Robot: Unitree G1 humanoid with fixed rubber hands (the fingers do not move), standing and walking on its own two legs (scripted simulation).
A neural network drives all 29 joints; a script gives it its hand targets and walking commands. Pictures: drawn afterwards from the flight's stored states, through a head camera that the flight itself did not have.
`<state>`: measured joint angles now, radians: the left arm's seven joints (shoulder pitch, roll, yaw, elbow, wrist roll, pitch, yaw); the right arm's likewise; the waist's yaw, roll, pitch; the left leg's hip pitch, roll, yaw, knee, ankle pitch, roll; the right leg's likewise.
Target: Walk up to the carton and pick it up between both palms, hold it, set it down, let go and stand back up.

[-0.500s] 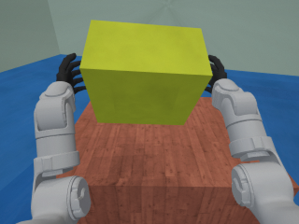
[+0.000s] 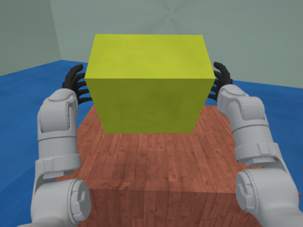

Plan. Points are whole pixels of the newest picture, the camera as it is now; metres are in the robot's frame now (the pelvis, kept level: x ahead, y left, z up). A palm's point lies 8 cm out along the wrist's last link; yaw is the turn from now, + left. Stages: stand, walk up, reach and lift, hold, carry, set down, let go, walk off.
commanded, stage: set down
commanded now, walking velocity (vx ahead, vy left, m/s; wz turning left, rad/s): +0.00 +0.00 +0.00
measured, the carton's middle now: (149, 88) +0.42 +0.00 +0.28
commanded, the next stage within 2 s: none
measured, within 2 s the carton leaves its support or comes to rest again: neither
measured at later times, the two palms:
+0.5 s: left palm (83, 120) +0.37 +0.18 +0.21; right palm (210, 98) +0.39 -0.18 +0.27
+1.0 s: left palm (87, 131) +0.37 +0.18 +0.17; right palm (209, 114) +0.39 -0.18 +0.22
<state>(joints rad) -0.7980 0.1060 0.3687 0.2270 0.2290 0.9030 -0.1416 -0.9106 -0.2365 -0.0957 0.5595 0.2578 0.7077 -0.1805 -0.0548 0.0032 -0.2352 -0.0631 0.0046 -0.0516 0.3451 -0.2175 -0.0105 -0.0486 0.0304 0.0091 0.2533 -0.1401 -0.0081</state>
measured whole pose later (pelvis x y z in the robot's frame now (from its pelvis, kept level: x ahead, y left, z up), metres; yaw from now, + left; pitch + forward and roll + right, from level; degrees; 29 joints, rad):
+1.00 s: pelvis -0.01 -0.01 +0.00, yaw +0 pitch -5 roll +0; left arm -0.69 0.02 0.44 0.40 0.30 0.48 -0.07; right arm -0.84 -0.08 -0.24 0.68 0.00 0.08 -0.06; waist -0.05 0.00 0.02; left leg -0.04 0.00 -0.05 0.30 -0.18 -0.01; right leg -0.06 0.03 0.01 0.27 -0.13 -0.01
